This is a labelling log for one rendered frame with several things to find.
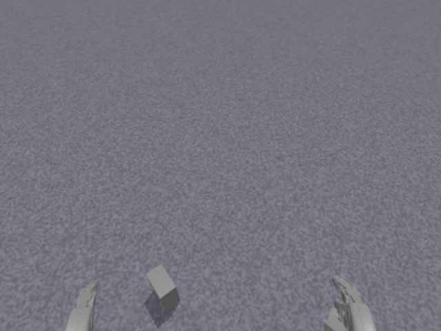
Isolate right robot hand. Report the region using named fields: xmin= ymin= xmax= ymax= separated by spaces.
xmin=323 ymin=275 xmax=377 ymax=331

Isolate left robot hand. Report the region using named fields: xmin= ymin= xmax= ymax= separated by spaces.
xmin=63 ymin=280 xmax=97 ymax=331

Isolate carton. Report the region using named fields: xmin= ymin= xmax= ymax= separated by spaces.
xmin=146 ymin=264 xmax=181 ymax=311

